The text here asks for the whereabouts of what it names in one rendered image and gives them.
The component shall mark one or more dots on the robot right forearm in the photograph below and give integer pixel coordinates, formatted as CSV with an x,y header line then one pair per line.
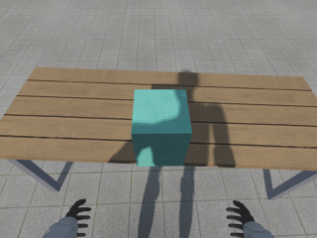
x,y
253,229

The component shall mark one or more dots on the robot left forearm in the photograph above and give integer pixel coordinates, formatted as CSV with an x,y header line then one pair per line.
x,y
66,227

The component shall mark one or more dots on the carton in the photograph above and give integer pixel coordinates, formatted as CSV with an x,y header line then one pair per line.
x,y
161,127

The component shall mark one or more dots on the table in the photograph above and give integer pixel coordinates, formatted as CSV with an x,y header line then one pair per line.
x,y
243,121

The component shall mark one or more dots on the right robot hand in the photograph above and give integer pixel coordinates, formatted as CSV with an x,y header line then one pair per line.
x,y
244,218

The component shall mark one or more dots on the left robot hand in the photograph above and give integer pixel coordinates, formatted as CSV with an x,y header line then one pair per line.
x,y
74,210

